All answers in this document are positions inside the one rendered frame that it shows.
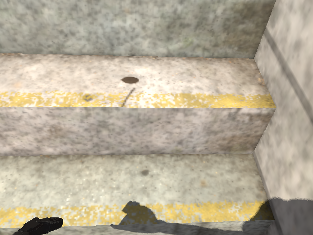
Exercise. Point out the robot left hand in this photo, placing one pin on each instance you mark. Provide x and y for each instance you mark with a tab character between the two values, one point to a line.
40	226

